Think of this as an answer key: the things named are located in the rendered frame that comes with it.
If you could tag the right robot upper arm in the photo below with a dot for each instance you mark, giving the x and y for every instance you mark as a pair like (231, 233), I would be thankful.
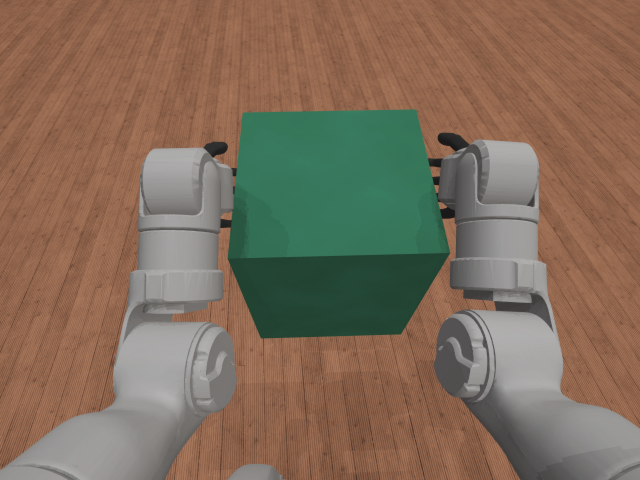
(507, 369)

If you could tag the right robot forearm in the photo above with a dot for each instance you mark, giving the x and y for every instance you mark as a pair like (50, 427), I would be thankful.
(493, 186)

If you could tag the left robot upper arm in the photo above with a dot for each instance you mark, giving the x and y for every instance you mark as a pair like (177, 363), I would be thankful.
(169, 377)

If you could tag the robot left hand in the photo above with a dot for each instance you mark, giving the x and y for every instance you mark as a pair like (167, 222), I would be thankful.
(217, 148)

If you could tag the left robot forearm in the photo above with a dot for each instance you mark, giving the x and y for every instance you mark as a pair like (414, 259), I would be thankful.
(183, 193)

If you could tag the carton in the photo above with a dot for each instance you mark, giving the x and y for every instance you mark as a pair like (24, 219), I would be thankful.
(336, 228)

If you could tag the robot right hand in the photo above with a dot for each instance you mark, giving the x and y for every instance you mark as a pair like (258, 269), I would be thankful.
(456, 142)

